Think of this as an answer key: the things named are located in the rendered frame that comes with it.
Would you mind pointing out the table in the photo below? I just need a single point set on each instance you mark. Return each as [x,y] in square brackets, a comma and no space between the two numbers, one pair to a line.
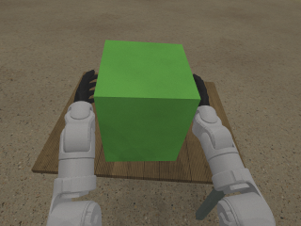
[191,165]

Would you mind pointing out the left robot hand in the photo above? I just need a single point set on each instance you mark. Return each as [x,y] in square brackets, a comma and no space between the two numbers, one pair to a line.
[83,91]

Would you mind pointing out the robot right forearm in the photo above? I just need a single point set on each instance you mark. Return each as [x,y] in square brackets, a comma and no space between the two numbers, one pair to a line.
[228,170]

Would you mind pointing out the robot left forearm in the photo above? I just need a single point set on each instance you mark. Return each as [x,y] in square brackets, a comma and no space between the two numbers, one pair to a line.
[76,155]

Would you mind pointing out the right robot hand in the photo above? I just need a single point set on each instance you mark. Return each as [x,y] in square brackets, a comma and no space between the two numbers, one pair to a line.
[204,97]

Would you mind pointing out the right robot upper arm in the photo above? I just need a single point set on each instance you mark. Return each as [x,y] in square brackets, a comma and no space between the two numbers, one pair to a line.
[247,209]

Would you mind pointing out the left robot upper arm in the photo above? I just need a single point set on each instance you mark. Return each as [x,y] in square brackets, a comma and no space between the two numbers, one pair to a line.
[78,213]

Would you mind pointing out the carton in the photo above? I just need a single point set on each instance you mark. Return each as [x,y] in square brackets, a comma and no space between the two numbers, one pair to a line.
[145,98]

